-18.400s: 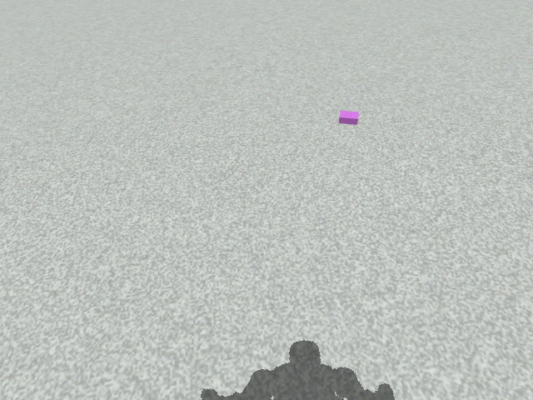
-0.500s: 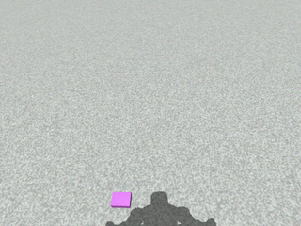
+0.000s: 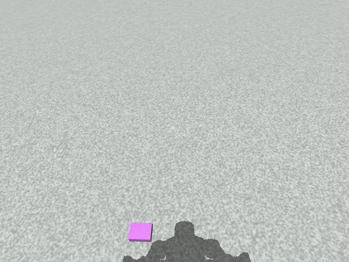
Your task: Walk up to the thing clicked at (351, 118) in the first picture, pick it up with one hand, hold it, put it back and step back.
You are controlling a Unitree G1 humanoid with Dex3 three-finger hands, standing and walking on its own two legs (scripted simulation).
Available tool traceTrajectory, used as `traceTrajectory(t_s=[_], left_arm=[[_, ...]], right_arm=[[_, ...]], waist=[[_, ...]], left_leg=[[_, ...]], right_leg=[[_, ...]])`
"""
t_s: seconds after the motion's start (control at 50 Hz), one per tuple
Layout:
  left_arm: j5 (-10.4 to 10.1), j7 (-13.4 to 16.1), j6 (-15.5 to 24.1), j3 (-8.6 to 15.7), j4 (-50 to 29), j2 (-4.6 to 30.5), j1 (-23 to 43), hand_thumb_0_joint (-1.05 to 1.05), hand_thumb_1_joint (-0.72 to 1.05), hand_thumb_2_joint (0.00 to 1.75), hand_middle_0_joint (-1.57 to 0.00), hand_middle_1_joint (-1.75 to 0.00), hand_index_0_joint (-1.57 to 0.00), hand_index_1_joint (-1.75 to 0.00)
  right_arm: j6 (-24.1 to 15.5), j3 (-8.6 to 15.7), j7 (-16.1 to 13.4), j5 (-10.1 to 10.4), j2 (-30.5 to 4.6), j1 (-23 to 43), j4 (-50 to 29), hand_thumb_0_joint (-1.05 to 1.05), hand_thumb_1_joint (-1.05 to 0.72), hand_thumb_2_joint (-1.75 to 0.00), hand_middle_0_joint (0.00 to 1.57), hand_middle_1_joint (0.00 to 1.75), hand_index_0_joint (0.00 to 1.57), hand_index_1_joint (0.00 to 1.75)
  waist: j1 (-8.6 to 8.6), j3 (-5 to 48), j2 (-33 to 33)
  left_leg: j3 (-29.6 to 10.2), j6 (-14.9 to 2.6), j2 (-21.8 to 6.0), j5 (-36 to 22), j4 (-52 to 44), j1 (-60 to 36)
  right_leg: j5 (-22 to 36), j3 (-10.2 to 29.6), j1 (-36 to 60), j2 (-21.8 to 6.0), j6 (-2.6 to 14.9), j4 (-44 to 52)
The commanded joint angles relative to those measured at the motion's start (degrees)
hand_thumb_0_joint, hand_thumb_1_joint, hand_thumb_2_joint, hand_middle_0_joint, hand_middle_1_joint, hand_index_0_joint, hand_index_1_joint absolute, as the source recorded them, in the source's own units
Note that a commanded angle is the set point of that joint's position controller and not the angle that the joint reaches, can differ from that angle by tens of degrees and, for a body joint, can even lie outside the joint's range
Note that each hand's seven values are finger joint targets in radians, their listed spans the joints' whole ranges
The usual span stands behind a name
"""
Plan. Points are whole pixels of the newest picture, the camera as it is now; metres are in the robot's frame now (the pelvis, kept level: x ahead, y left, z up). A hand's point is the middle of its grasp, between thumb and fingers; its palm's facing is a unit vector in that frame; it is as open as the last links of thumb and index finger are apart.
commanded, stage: stand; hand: left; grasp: from above
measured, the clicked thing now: (140, 232) +0.43 +0.25 -0.76
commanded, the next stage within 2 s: rise first in 0.16 s
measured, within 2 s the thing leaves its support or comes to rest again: neither
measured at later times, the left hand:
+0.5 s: hand out of the picture +0.16 +0.25 -0.17, palm faces -0.01 -0.94 -0.34, open 9.0 cm
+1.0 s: hand out of the picture +0.14 +0.26 -0.23, palm faces -0.15 -0.89 -0.43, open 14.1 cm
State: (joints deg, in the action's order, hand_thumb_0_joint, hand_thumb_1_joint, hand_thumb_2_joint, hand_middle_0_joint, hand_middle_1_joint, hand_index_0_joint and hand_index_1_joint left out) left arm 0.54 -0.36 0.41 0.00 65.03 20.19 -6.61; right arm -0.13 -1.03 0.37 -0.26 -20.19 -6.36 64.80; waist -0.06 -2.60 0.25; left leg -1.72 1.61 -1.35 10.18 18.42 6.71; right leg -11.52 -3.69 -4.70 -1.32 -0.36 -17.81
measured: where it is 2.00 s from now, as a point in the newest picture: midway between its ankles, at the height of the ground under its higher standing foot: outside the picture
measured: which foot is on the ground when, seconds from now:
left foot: down 0.00-1.00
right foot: down 0.00-1.00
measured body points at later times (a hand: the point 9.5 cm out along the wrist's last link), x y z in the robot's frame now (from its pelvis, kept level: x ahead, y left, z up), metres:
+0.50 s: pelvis -0.01 +0.00 -0.02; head +0.04 +0.01 +0.43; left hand +0.16 +0.30 -0.15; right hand +0.09 -0.27 -0.14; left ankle +0.00 +0.14 -0.75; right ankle -0.02 -0.12 -0.75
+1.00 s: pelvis -0.01 +0.02 -0.09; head +0.07 +0.03 +0.35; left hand +0.15 +0.31 -0.20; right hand +0.13 -0.24 -0.18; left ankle +0.00 +0.14 -0.75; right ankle -0.02 -0.12 -0.75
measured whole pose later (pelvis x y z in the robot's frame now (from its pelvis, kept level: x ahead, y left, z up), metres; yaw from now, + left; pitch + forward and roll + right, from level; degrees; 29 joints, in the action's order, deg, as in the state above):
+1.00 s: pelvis -0.01 +0.02 -0.09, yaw -3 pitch +16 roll -2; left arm 11.7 1.2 -12.9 7.5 30.4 17.5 -12.1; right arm -6.8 1.7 -1.3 0.4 -13.3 -12.2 33.3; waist -2.1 6.3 0.2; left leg -1.0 0.3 -2.3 29.6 63.1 49.9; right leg -29.0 -1.5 -47.5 -1.0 -1.4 -60.3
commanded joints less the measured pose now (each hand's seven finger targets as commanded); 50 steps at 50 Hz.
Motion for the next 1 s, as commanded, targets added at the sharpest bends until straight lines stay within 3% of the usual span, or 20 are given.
traceTrajectory(t_s=[0.0, 0.24, 0.26, 0.28, 0.3, 0.32, 0.36, 0.42, 0.46, 0.58, 0.64, 0.68, 0.7, 0.72, 0.76, 0.78, 0.84, 0.88, 0.96, 0.98], left_arm=[[0.04, 0.84, 1.31, 2.62, -3.44, 12.42, 1.40, 0.00, 0.90, 0.90, -0.20, -0.30, -0.20, -0.30], [0.05, 0.91, 1.06, 2.69, -3.42, 12.23, 1.15, 0.00, 0.83, 0.92, -0.19, -0.34, -0.19, -0.35], [-3.28, 1.71, 6.28, 2.95, -23.53, 3.19, 21.26, 0.00, 0.75, 0.92, -0.26, -0.42, -0.23, -0.43], [-3.13, 1.93, 5.79, 3.46, -19.94, 5.38, 26.67, 0.00, 0.67, 0.90, -0.24, -0.50, -0.21, -0.51], [-1.83, 1.89, 3.77, 6.46, -11.02, 10.11, 17.19, 0.00, 0.59, 0.90, -0.22, -0.58, -0.20, -0.59], [-0.96, 1.29, 2.24, 7.56, -6.00, 10.86, 14.03, 0.00, 0.51, 0.88, -0.19, -0.66, -0.19, -0.67], [1.42, 0.32, 2.40, 10.09, -6.25, 14.26, 17.83, 0.00, 0.35, 0.88, -0.15, -0.82, -0.16, -0.81], [5.05, -0.87, 0.32, 12.31, -4.96, 12.21, 6.13, 0.00, 0.11, 0.91, -0.10, -0.96, -0.13, -0.93], [5.72, -0.33, -1.81, 11.61, -7.88, 9.71, 5.18, 0.00, -0.05, 0.91, -0.08, -1.02, -0.11, -0.99], [7.89, 1.43, -8.03, 11.46, -16.64, 9.36, 6.17, 0.00, -0.48, 0.97, -0.07, -1.05, -0.08, -1.05], [8.90, 2.43, -8.52, 13.21, -19.18, 9.66, 3.35, 0.00, -0.52, 0.98, -0.08, -1.06, -0.08, -1.06], [9.10, 2.36, -7.53, 11.94, -27.79, 8.45, 6.64, 0.00, -0.56, 1.00, -0.08, -1.05, -0.07, -1.06], [9.77, 2.77, -7.86, 14.55, -27.42, 11.19, 2.90, 0.00, -0.56, 1.00, -0.07, -1.06, -0.07, -1.07], [9.39, 2.47, -7.91, 11.29, -28.91, 7.28, 3.42, 0.00, -0.56, 1.00, -0.07, -1.06, -0.06, -1.07], [10.20, 2.60, -8.42, 12.43, -33.06, 8.42, 1.31, 0.00, -0.57, 1.02, -0.07, -1.05, -0.05, -1.07], [10.03, 2.32, -8.65, 10.52, -35.46, 6.65, 1.60, 0.00, -0.58, 1.03, -0.07, -1.05, -0.05, -1.06], [10.90, 2.48, -10.36, 12.00, -38.24, 8.13, -3.69, 0.00, -0.58, 1.02, -0.06, -1.05, -0.05, -1.06], [10.94, 2.22, -11.36, 10.73, -40.41, 6.62, -5.09, 0.00, -0.57, 1.00, -0.07, -1.05, -0.06, -1.06], [12.54, 2.67, -13.12, 11.69, -42.63, 7.55, -8.62, 0.00, -0.56, 0.98, -0.07, -1.05, -0.07, -1.06], [12.49, 2.56, -13.18, 10.68, -45.41, 6.73, -7.28, 0.00, -0.58, 0.99, -0.08, -1.04, -0.07, -1.05]], right_arm=[[-1.41, 2.53, -1.01, -0.19, -12.13, 2.17, -3.47, 0.00, -0.90, -0.90, 0.20, 0.30, 0.20, 0.30], [-1.37, 2.47, -1.15, -0.18, -12.16, 1.93, -3.65, 0.00, -0.92, -0.91, 0.20, 0.30, 0.20, 0.30], [-4.10, 1.12, -2.41, 3.70, -3.14, 1.09, -19.17, 0.00, -0.97, -0.91, 0.20, 0.30, 0.20, 0.30], [-3.78, 0.94, -2.90, 3.66, -4.20, -1.71, -15.66, 0.00, -0.89, -0.89, 0.20, 0.30, 0.20, 0.30], [-3.11, 2.26, -3.59, 3.83, -6.16, -4.40, -15.99, 0.00, -0.88, -0.89, 0.20, 0.30, 0.20, 0.30], [-2.81, 2.78, -3.68, 3.51, -5.91, -4.85, -16.79, 0.00, -0.85, -0.88, 0.20, 0.30, 0.20, 0.30], [-3.24, 4.26, -3.76, 2.53, -5.94, -5.46, -19.65, 0.00, -0.84, -0.88, 0.20, 0.30, 0.20, 0.30], [-3.39, 5.83, -2.63, 1.34, -4.96, -7.78, -23.62, 0.00, -0.89, -0.89, 0.20, 0.30, 0.20, 0.30], [-3.59, 6.02, -2.44, 1.43, -4.35, -7.51, -26.38, 0.00, -0.85, -0.88, 0.20, 0.30, 0.20, 0.30], [-4.26, 5.94, -1.55, 1.85, -3.38, -5.83, -32.52, 0.00, -0.85, -0.89, 0.20, 0.30, 0.20, 0.30], [-5.43, 6.30, -1.50, 1.58, -3.01, -7.55, -33.66, 0.00, -0.85, -0.89, 0.20, 0.30, 0.20, 0.30], [-6.57, 6.53, -1.41, 1.29, -2.61, -7.59, -35.09, 0.00, -0.86, -0.89, 0.20, 0.30, 0.20, 0.30], [-6.81, 6.45, -1.66, 1.33, -2.61, -8.14, -34.97, 0.00, -0.86, -0.89, 0.20, 0.30, 0.20, 0.30], [-7.30, 6.62, -1.67, 1.12, -2.67, -7.56, -36.07, 0.00, -0.87, -0.89, 0.20, 0.30, 0.20, 0.30], [-7.83, 6.95, -2.09, 1.03, -2.71, -8.37, -36.57, 0.00, -0.85, -0.89, 0.20, 0.30, 0.20, 0.30], [-8.17, 6.68, -2.14, 0.89, -2.35, -7.67, -37.11, 0.00, -0.86, -0.89, 0.20, 0.30, 0.20, 0.30], [-8.74, 6.85, -2.54, 0.81, -2.58, -8.00, -37.63, 0.00, -0.85, -0.89, 0.20, 0.30, 0.20, 0.30], [-9.17, 6.58, -2.44, 0.56, -2.46, -7.00, -38.20, 0.00, -0.86, -0.89, 0.20, 0.30, 0.20, 0.30], [-9.77, 6.34, -2.59, 0.46, -1.90, -6.95, -38.81, 0.00, -0.87, -0.89, 0.20, 0.30, 0.20, 0.30], [-10.03, 6.10, -2.61, 0.37, -1.73, -6.16, -39.99, 0.00, -0.89, -0.90, 0.20, 0.30, 0.20, 0.30]], waist=[[0.33, 4.38, -0.17], [0.42, 4.12, 0.15], [-6.83, 0.88, 2.79], [-5.41, 2.46, 0.77], [-4.03, 1.93, -2.96], [-3.29, 3.33, -4.32], [-1.64, 8.95, -3.93], [1.47, 15.62, 1.49], [1.42, 16.20, 2.50], [-0.29, 13.80, -0.78], [-0.54, 15.37, -0.05], [-0.91, 18.51, 1.61], [0.04, 19.54, 3.43], [-1.69, 19.05, 2.79], [-1.60, 21.22, 3.13], [-1.89, 21.03, 3.64], [-1.67, 21.92, 3.82], [-1.79, 21.26, 3.85], [-1.55, 22.01, 4.14], [-2.10, 22.10, 4.47]], left_leg=[[-4.00, -2.25, -6.06, -12.74, -1.33, -0.89], [-3.94, -2.26, -6.26, -12.85, -1.68, -0.98], [4.20, -1.70, 1.94, -2.40, 1.66, 4.16], [3.83, -2.05, 2.23, -0.97, 2.78, 4.41], [3.76, -2.27, 1.74, -1.13, 3.92, 5.95], [3.61, -2.47, 2.23, -1.56, 6.28, 8.26], [3.27, -2.51, 2.13, -2.78, 10.19, 10.31], [3.47, -1.61, 2.88, -6.27, 14.78, 13.55], [3.54, -1.37, 2.87, -6.93, 14.95, 13.96], [3.23, -1.78, 2.12, -2.54, 20.37, 20.78], [3.22, -1.88, 1.77, 0.38, 24.64, 24.41], [2.62, -1.75, 1.24, -0.32, 27.33, 25.30], [2.62, -1.65, 1.12, -1.42, 28.45, 25.62], [2.03, -1.58, 0.76, -0.41, 29.43, 26.65], [1.72, -1.63, 0.36, -1.39, 30.84, 26.83], [1.24, -1.48, 0.19, -0.81, 31.47, 27.64], [1.10, -1.40, -0.17, -1.39, 33.35, 28.78], [0.21, -1.13, -0.53, -1.12, 34.24, 30.64], [0.44, -1.40, -0.26, 0.44, 36.86, 33.57], [0.43, -1.43, -0.24, 0.83, 37.77, 34.30]], right_leg=[[10.76, 5.37, 1.07, -7.13, 1.09, 2.42], [10.52, 5.26, 1.40, -7.03, 1.17, 2.14], [7.32, 2.42, -13.35, 0.46, 0.71, -1.71], [5.26, 1.78, -10.91, 0.34, 0.56, -2.36], [4.34, 1.14, -10.90, 0.83, 0.52, -3.00], [3.77, 1.01, -11.81, 0.73, 0.57, -4.41], [5.44, 1.41, -12.99, 0.62, 0.74, -8.88], [7.48, 1.96, -13.03, 0.64, 1.53, -14.55], [7.56, 1.81, -13.26, 1.03, 1.51, -14.90], [2.45, 1.33, -20.41, 1.47, 1.01, -18.66], [-0.41, 1.64, -24.85, 1.49, 1.03, -22.91], [0.10, 1.67, -27.39, 1.60, 1.15, -26.61], [0.93, 1.84, -28.02, 1.46, 1.26, -27.97], [-0.20, 1.64, -30.29, 1.80, 1.22, -29.30], [0.63, 1.70, -31.36, 1.72, 1.29, -30.96], [-0.39, 1.49, -32.72, 1.81, 1.30, -31.82], [-0.59, 1.35, -34.43, 1.94, 1.31, -33.71], [-1.90, 1.00, -36.25, 2.00, 1.37, -35.39], [-2.55, 1.05, -38.33, 1.85, 1.41, -37.42], [-2.92, 1.14, -39.41, 1.98, 1.37, -38.08]])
